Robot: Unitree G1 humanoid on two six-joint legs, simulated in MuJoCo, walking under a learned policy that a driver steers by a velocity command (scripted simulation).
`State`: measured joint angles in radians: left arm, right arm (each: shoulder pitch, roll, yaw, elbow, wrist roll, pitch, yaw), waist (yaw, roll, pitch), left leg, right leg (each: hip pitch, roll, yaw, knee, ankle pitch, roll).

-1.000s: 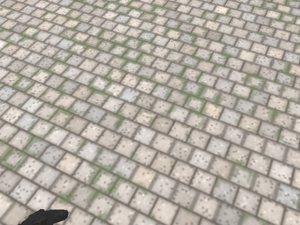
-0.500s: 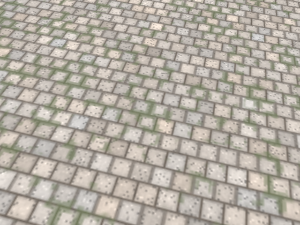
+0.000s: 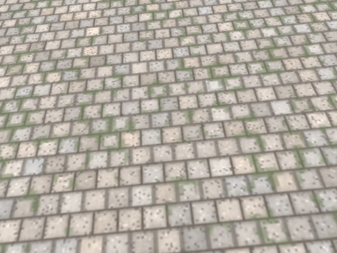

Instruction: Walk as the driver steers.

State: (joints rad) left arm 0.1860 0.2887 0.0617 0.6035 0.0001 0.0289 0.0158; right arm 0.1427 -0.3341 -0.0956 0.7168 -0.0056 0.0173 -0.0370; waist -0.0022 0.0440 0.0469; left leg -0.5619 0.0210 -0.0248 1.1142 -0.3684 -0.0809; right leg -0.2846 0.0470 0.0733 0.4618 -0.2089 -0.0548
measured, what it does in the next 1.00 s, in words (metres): steps on the spot: left foot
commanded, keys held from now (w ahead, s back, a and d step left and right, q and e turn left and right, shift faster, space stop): no key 0.66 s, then w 0.30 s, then no key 0.04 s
